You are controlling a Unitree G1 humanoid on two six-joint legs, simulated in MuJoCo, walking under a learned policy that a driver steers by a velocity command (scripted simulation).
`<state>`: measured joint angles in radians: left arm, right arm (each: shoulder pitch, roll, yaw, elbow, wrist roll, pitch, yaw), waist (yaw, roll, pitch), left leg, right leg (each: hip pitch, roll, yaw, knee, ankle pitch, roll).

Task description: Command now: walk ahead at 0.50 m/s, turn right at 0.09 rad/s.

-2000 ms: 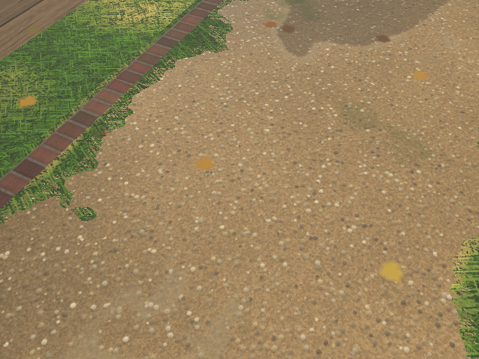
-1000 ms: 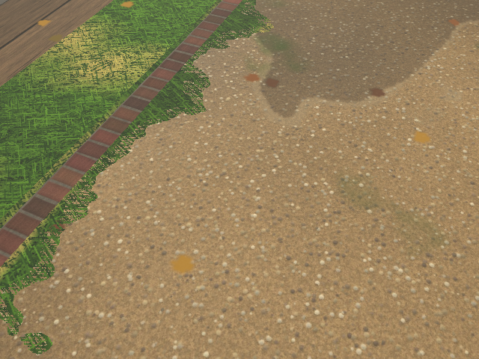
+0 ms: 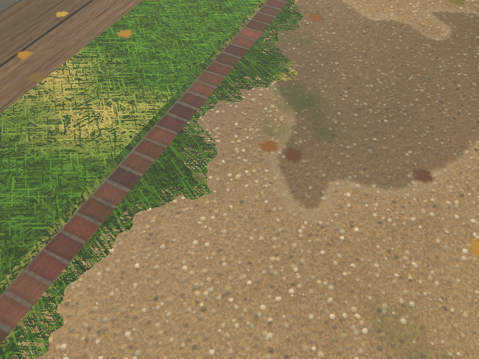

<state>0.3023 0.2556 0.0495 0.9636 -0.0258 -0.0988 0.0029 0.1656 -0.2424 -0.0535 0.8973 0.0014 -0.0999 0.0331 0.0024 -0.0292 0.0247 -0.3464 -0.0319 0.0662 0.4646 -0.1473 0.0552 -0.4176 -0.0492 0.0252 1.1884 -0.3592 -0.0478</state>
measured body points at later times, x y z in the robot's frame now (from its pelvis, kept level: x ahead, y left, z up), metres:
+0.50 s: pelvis +0.27 -0.07 -0.02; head +0.31 -0.08 +0.43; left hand +0.50 +0.14 -0.12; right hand +0.23 -0.34 -0.16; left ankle +0.10 +0.09 -0.66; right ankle +0.35 -0.16 -0.74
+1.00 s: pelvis +0.56 -0.11 -0.01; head +0.59 -0.12 +0.44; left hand +0.71 +0.13 -0.14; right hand +0.64 -0.42 -0.10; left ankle +0.69 -0.07 -0.74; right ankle +0.36 -0.16 -0.70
